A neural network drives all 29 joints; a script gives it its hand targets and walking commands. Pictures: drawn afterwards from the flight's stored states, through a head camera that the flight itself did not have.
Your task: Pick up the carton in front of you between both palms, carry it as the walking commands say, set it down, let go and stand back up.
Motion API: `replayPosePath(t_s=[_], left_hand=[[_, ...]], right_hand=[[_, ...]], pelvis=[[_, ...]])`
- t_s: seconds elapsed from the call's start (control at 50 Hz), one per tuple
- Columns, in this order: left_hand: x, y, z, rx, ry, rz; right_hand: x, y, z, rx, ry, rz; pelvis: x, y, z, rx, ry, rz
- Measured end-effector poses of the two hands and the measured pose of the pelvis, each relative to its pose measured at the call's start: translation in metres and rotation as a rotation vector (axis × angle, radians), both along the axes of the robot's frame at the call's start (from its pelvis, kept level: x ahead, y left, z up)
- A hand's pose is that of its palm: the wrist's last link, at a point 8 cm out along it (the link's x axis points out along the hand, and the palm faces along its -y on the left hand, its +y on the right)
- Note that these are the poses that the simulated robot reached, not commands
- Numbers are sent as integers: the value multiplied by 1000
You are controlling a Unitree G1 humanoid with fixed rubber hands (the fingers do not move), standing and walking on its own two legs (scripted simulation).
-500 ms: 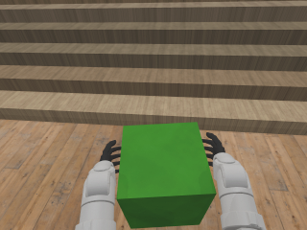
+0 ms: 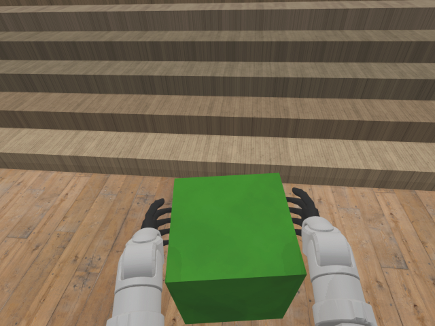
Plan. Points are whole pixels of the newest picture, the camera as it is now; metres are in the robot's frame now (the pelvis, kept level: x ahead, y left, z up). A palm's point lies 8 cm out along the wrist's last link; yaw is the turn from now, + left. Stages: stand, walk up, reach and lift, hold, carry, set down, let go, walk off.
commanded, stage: hold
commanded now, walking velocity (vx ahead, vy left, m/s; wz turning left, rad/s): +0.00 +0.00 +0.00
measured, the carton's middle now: (230, 251) +0.29 +0.00 -0.02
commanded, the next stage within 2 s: carry in 0.22 s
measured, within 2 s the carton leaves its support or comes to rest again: neither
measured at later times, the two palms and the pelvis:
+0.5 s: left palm (156, 211) +0.32 +0.14 +0.08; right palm (312, 202) +0.33 -0.16 +0.08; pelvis +0.04 -0.01 -0.01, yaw +0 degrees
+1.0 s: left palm (176, 145) +0.52 +0.12 +0.08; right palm (295, 132) +0.54 -0.18 +0.09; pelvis +0.29 -0.05 -0.01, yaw +3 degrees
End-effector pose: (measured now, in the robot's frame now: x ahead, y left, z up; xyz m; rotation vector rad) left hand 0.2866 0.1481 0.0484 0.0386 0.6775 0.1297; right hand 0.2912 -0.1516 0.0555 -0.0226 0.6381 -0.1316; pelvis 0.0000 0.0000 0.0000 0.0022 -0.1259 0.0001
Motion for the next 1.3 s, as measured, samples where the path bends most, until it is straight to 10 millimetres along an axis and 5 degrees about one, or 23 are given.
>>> replayPosePath(t_s=[0.3,0.48,0.7,0.84,0.92,1.1,1.2,1.3], left_hand=[[3,0,3,-3,-13,6],[31,-9,28,-35,-97,41],[95,-2,33,-57,-41,69],[163,-32,34,-49,1,7],[207,-43,31,-55,-34,28],[289,-22,46,-61,-12,175],[366,-19,44,-51,-30,135],[455,-16,15,-63,-15,59]], right_hand=[[3,0,2,9,-12,-5],[31,-9,22,48,-95,-17],[100,-3,29,81,-38,-28],[145,-31,25,94,2,-105],[197,-43,24,97,-32,-84],[322,-20,42,83,-1,62],[384,-19,34,88,-22,27],[451,-16,8,74,-12,-50]], pelvis=[[-2,0,-3,0,40,-5],[28,-11,-12,-7,147,-6],[120,-6,-13,25,224,-20],[195,-20,-9,-22,241,-14],[243,-37,-21,-29,220,34],[348,-47,0,28,232,37],[417,-35,-8,33,217,21],[499,-15,-32,26,188,-17]])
